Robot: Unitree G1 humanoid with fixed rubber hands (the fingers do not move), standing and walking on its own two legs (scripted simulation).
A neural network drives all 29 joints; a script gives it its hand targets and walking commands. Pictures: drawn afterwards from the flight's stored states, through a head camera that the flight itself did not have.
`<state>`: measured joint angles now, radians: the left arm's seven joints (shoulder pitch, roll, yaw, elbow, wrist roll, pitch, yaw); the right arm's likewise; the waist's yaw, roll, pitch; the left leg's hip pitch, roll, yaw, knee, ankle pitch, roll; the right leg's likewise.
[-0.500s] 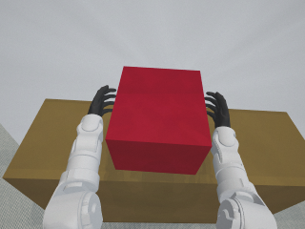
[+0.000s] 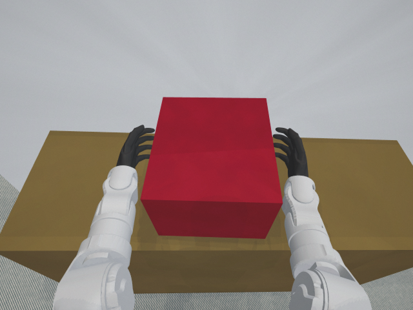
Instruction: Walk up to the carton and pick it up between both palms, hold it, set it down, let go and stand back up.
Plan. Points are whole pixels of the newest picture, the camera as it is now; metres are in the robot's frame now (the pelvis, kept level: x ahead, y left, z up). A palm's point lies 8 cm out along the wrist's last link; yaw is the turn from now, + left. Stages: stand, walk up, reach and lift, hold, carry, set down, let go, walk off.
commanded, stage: set down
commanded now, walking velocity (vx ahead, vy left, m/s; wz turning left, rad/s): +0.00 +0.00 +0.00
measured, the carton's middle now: (212, 166) +0.43 -0.03 -0.02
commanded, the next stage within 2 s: none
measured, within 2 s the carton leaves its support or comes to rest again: rests again in 1.28 s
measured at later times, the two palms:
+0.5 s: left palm (126, 174) +0.37 +0.15 +0.04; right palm (296, 178) +0.35 -0.18 +0.06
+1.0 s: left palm (133, 170) +0.40 +0.15 +0.01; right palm (292, 177) +0.38 -0.19 +0.03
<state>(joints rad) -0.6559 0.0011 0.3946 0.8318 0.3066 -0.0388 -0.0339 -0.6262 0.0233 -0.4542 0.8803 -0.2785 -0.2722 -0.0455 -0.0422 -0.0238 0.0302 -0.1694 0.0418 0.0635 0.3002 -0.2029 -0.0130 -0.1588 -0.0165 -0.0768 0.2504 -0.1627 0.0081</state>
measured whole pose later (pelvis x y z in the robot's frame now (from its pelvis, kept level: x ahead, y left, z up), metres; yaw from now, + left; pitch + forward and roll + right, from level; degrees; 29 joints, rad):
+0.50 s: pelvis -0.03 +0.00 +0.00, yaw +0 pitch +7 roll +0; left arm -0.75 0.04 0.44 1.08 0.32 -0.20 0.00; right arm -0.69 0.02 -0.55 1.00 -0.35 -0.35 -0.04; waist -0.04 -0.02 -0.02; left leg -0.28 0.03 0.06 0.29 -0.14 0.00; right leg -0.27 -0.03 -0.09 0.25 -0.11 0.01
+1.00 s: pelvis +0.00 +0.00 +0.00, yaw +0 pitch +11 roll -1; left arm -0.71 0.01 0.47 1.05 0.34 -0.29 0.01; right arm -0.65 0.02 -0.54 0.99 -0.38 -0.40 -0.03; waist -0.04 -0.01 -0.03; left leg -0.33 0.05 0.06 0.33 -0.19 -0.01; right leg -0.31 -0.01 -0.09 0.27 -0.15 0.00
